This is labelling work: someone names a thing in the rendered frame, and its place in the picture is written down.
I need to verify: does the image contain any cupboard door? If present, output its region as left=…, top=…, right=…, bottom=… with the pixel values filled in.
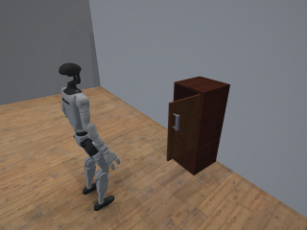
left=166, top=94, right=201, bottom=161

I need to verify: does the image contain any robot right thigh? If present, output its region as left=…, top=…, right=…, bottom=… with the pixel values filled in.
left=83, top=140, right=109, bottom=180

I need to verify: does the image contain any robot right forearm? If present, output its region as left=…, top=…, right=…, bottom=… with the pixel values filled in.
left=86, top=124, right=109, bottom=154

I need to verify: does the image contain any robot right shin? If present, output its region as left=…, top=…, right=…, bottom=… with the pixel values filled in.
left=96, top=172, right=109, bottom=204

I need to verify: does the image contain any right robot hand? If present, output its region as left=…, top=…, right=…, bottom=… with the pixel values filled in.
left=104, top=150, right=120, bottom=170

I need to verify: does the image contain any robot left upper arm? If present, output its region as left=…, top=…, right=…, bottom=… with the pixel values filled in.
left=60, top=87, right=67, bottom=114

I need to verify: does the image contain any handle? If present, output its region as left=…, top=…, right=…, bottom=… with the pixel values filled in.
left=173, top=113, right=180, bottom=131

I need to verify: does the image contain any robot right upper arm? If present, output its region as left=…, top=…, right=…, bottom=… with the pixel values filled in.
left=75, top=94, right=94, bottom=133

